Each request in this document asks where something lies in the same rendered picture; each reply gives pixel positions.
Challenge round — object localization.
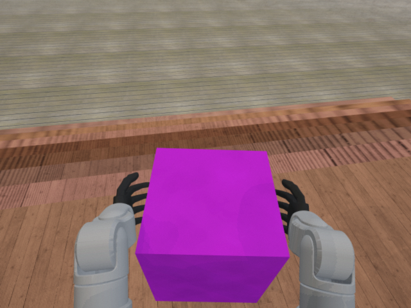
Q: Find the robot left forearm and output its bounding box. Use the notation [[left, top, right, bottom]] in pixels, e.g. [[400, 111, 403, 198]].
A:
[[73, 203, 137, 308]]

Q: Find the left robot hand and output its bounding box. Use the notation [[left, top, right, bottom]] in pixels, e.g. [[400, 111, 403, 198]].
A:
[[113, 172, 150, 225]]

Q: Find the robot right forearm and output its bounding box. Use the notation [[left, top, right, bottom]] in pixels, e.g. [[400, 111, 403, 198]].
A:
[[288, 210, 356, 308]]

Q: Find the right robot hand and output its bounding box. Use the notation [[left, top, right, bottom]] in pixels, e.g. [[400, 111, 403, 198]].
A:
[[275, 179, 309, 234]]

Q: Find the carton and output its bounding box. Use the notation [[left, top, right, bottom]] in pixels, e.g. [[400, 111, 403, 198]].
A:
[[135, 148, 290, 303]]

